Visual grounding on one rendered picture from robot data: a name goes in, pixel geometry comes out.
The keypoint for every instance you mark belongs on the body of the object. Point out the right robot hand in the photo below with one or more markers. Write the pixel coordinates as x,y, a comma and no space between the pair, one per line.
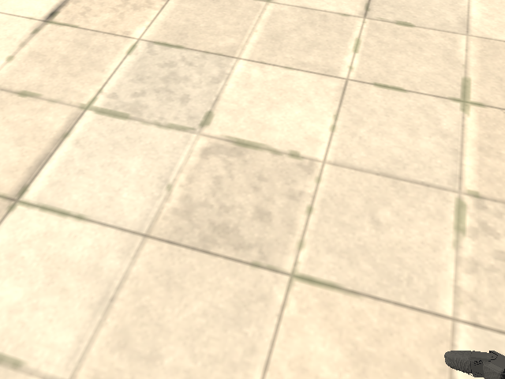
480,364

